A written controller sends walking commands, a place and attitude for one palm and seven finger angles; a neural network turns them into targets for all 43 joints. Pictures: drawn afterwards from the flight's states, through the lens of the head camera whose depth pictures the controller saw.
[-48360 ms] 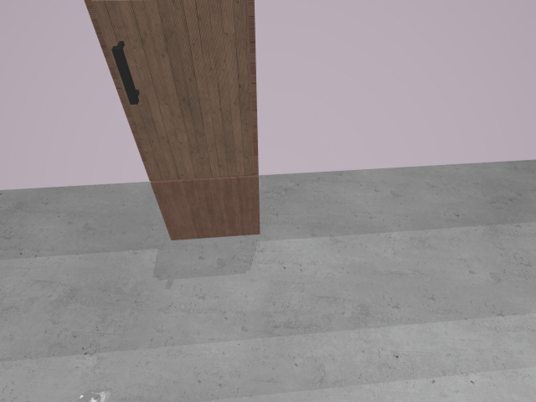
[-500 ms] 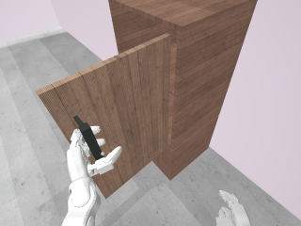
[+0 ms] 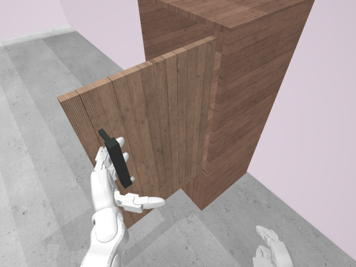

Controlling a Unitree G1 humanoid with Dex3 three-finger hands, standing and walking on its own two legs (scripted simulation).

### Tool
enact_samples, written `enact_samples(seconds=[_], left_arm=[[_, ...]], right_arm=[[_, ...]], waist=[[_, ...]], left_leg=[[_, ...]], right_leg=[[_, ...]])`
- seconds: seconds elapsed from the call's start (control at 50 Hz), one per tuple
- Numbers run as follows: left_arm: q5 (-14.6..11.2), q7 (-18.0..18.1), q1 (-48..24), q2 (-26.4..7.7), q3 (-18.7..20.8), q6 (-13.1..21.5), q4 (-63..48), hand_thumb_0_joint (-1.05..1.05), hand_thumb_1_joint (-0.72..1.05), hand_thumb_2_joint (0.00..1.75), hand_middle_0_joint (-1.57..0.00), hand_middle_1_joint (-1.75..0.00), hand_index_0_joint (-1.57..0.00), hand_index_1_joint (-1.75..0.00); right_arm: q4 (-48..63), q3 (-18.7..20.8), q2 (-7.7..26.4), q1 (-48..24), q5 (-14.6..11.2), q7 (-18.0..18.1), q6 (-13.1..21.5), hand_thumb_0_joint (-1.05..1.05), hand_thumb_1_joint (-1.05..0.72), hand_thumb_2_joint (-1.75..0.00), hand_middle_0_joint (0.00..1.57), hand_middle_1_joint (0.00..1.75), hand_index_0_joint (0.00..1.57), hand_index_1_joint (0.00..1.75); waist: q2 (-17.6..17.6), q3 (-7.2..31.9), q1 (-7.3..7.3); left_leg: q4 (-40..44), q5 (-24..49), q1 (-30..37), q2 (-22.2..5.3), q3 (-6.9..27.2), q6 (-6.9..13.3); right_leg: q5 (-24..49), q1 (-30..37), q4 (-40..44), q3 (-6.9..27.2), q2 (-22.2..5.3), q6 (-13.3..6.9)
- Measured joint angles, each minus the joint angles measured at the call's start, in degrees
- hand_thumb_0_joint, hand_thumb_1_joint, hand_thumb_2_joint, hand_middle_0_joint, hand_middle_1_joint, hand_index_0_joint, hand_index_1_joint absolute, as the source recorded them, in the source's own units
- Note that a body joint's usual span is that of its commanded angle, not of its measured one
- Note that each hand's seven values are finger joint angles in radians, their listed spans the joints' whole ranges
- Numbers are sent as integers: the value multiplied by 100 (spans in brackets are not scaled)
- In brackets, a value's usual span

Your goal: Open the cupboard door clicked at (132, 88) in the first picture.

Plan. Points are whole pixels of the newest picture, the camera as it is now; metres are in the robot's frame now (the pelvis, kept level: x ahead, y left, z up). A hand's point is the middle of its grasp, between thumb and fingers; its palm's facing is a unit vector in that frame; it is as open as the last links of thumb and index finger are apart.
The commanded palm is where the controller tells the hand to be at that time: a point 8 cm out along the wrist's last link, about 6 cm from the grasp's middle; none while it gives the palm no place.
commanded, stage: slide the hand sideways off the handle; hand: left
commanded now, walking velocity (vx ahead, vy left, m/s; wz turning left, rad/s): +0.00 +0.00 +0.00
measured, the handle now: (115, 159) +0.33 +0.16 +0.09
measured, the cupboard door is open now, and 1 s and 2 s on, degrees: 91 92 92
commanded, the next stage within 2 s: draw the hand back to the body in 1.24 s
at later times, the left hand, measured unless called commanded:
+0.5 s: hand (121, 200) +0.24 +0.13 +0.08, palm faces -0.06 -1.00 +0.01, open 16.3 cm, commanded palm +0.21 +0.19 +0.08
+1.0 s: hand (92, 221) +0.19 +0.18 +0.07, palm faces +0.01 -1.00 -0.05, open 16.3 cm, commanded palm +0.16 +0.24 +0.08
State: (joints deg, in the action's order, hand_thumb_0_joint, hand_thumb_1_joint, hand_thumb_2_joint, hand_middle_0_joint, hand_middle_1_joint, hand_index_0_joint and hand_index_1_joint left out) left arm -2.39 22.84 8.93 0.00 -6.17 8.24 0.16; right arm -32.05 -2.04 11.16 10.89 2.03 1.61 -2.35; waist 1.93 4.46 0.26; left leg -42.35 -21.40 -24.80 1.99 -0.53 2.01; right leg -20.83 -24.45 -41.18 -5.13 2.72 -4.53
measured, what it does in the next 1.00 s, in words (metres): stands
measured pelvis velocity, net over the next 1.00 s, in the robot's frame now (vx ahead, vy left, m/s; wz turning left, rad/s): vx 0.00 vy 0.01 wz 0.00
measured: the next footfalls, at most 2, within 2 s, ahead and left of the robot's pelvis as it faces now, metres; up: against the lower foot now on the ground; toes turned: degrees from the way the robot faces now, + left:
none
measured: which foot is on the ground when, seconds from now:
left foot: down 0.00-1.00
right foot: down 0.00-1.00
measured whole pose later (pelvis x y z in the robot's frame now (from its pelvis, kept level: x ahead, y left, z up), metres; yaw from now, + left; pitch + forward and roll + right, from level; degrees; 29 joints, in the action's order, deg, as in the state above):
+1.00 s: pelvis +0.00 +0.01 -0.01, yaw +0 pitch +6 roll -2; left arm -13.7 -9.4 30.8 -12.5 4.7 11.4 -15.3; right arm -27.0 -2.5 13.1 15.2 -1.6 2.3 7.4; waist 2.4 6.0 1.1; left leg -49.7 -25.3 -30.2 1.6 -0.5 3.0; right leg -23.6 -29.0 -46.6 -5.4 2.9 -3.7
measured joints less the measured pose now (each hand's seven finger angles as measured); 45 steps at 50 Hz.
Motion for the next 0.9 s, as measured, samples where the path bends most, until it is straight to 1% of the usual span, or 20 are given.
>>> enact_samples(seconds=[0.06,0.08,0.1,0.12,0.16,0.18,0.22,0.26,0.28,0.32,0.34,0.38,0.44,0.5,0.56,0.64,0.74,0.84,0.9], left_arm=[[28,33,-32,4,-56,-48,-12,-2,-50,31,-34,-63,-37,-58],[89,-64,-16,-24,-41,-23,-2,-2,-50,30,-34,-61,-37,-57],[120,-319,9,-103,0,38,16,-2,-50,30,-34,-59,-35,-55],[123,-651,20,-237,41,115,50,-2,-50,30,-33,-57,-33,-53],[58,-1349,8,-586,98,259,132,-2,-50,30,-30,-51,-27,-48],[-34,-1700,-11,-755,124,318,175,-2,-50,30,-28,-48,-25,-45],[-338,-2346,-74,-992,163,370,253,-2,-50,30,-25,-43,-20,-41],[-679,-2799,-115,-1058,204,323,292,-2,-50,30,-22,-39,-18,-38],[-815,-2927,-107,-1036,231,290,291,-2,-50,30,-21,-38,-17,-36],[-977,-2982,-34,-917,291,227,235,-2,-50,30,-19,-35,-15,-34],[-981,-2960,21,-852,305,203,179,-2,-50,30,-18,-34,-16,-34],[-912,-2835,181,-746,296,181,19,-2,-50,30,-15,-33,-17,-33],[-718,-2630,503,-658,232,169,-299,-2,-50,30,-14,-31,-17,-32],[-569,-2542,848,-706,193,166,-566,-2,-50,30,-14,-30,-16,-31],[-542,-2538,1112,-822,238,155,-771,-2,-50,30,-14,-30,-16,-31],[-650,-2587,1430,-935,382,225,-1083,-2,-50,30,-15,-30,-15,-30],[-764,-2779,1675,-962,491,343,-1374,-2,-50,30,-15,-30,-15,-30],[-833,-3031,1918,-1010,525,272,-1521,-2,-50,30,-15,-30,-15,-30],[-890,-3104,2020,-1122,670,214,-1525,-2,-50,30,-15,-30,-15,-30]], right_arm=[[4,-21,-20,-15,-2,-11,-29,1,-91,-90,20,30,20,30],[-6,-42,-19,-20,-8,-20,-21,1,-91,-90,20,30,20,30],[1,-58,-14,-8,-29,-25,-6,1,-91,-90,20,30,20,30],[18,-68,-8,19,-49,-16,10,1,-91,-90,20,30,20,30],[45,-86,19,72,-104,25,55,1,-91,-90,20,30,20,30],[53,-96,43,94,-142,48,91,1,-91,-90,20,30,20,30],[77,-106,109,139,-235,92,195,1,-91,-90,20,30,20,30],[96,-110,171,182,-320,133,322,1,-91,-90,20,30,20,30],[102,-108,192,197,-352,144,388,1,-91,-90,20,30,20,30],[133,-97,213,233,-389,139,507,1,-91,-90,20,30,20,30],[155,-89,212,254,-395,122,557,1,-91,-90,20,30,20,30],[217,-76,201,291,-390,66,629,1,-91,-90,20,30,20,30],[326,-57,174,345,-358,-29,695,1,-91,-90,20,30,20,30],[398,-66,146,367,-326,-86,698,1,-91,-90,20,30,20,30],[433,-80,127,364,-314,-95,707,1,-91,-90,20,30,20,30],[457,-83,130,364,-324,-77,775,1,-91,-90,20,30,20,30],[454,-75,166,363,-334,-49,890,1,-91,-90,20,30,20,30],[497,-71,188,383,-336,-12,935,1,-91,-90,20,30,20,30],[515,-68,184,394,-337,25,932,1,-91,-90,20,30,20,30]], waist=[[-9,-5,19],[-20,0,14],[-32,4,15],[-41,6,28],[-41,-11,52],[-28,-28,54],[23,-73,49],[74,-91,46],[90,-87,40],[98,-62,24],[89,-44,17],[62,-13,1],[23,24,-6],[-6,40,-2],[-15,26,14],[20,21,39],[78,57,66],[96,108,71],[73,116,75]], left_leg=[[-24,-6,-10,9,-1,20],[-27,-5,-16,18,-3,28],[-36,-4,-27,28,-3,36],[-49,-5,-37,36,-5,44],[-79,-12,-39,41,-5,58],[-95,-16,-36,40,0,65],[-130,-24,-28,39,16,82],[-150,-27,-28,36,15,103],[-148,-26,-27,36,3,113],[-131,-22,-24,43,-33,133],[-121,-20,-24,49,-54,143],[-109,-24,-24,58,-98,160],[-128,-52,-39,66,-148,178],[-179,-96,-62,55,-172,187],[-252,-140,-97,41,-163,185],[-354,-194,-168,27,-122,178],[-490,-254,-309,32,-60,172],[-585,-306,-416,30,-48,160],[-635,-335,-461,11,-43,140]], right_leg=[[3,0,-6,-1,-10,20],[2,-8,-16,1,-19,28],[-2,-21,-34,0,-30,34],[-8,-33,-53,0,-38,38],[-13,-30,-75,-2,-44,48],[-11,-18,-76,-7,-44,54],[3,18,-62,-24,-42,70],[25,36,-39,-23,-39,90],[35,37,-29,-12,-39,102],[49,26,-24,24,-46,126],[49,14,-30,46,-53,136],[40,-11,-52,89,-63,153],[7,-56,-110,138,-72,171],[-27,-85,-160,161,-62,177],[-57,-107,-204,151,-48,174],[-93,-144,-251,106,-36,169],[-153,-247,-344,40,-43,166],[-216,-355,-448,24,-44,152],[-245,-403,-498,17,-25,129]])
